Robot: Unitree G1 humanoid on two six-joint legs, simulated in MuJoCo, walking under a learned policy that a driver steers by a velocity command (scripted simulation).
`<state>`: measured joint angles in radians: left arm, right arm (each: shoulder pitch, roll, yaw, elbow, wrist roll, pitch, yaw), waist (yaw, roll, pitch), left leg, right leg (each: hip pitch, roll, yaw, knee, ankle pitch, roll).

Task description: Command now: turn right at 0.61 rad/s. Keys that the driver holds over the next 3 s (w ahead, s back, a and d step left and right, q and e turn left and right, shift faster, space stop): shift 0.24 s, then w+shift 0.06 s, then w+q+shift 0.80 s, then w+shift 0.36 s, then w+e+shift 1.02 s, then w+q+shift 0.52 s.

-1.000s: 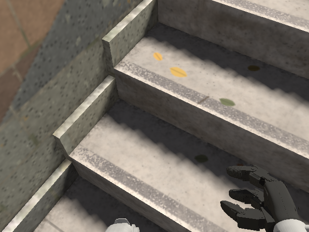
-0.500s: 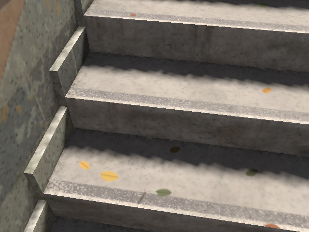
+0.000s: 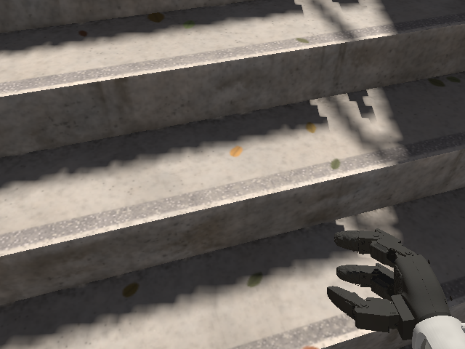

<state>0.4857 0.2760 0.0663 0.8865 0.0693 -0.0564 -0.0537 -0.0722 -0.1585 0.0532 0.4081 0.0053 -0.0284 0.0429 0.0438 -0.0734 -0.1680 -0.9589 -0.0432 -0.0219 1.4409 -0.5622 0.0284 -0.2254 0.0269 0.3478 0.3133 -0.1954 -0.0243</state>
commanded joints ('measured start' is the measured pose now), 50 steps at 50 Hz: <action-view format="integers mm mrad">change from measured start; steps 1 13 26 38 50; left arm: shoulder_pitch -187 -154 -106 -440 -686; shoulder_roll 100 107 77 3 -149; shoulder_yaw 46 -37 -31 -50 -136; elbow -216 -168 58 -369 -620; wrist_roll -22 -19 -27 28 -5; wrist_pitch -54 -9 -54 -50 5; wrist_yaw -6 -70 78 25 57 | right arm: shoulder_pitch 340 43 -151 275 461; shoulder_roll -244 -163 -106 -276 -194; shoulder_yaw -95 -11 -21 -122 -122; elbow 90 263 84 251 393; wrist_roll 15 5 -58 -12 36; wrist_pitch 31 -137 -2 27 -52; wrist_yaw -26 -20 -112 -88 -84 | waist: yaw -140 78 -27 -140 -47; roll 99 42 64 223 8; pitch -276 79 356 161 189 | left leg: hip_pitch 678 63 -504 683 262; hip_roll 47 70 87 126 37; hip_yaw -285 -60 -35 -998 -310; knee -398 -457 667 -1110 -1501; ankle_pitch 735 192 18 3 931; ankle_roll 196 33 36 398 251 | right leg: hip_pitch -77 57 142 -751 -341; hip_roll -69 -93 -391 72 -40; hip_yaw -16 -354 -196 -237 -554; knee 350 468 -342 1749 1090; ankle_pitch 1120 174 -239 62 -173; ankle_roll -150 143 -79 2 -42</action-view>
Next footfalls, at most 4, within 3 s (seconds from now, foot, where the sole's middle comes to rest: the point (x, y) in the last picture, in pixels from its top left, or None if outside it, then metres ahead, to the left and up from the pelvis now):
0.38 right None -0.03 -0.12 -0.79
0.70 left None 0.19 0.02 -0.62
1.10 right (271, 292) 0.57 -0.04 -0.45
1.48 left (92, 182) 0.74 0.39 -0.28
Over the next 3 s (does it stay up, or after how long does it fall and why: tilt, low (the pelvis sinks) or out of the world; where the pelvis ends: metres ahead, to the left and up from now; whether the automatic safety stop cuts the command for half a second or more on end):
stays up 1.85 0.55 1.03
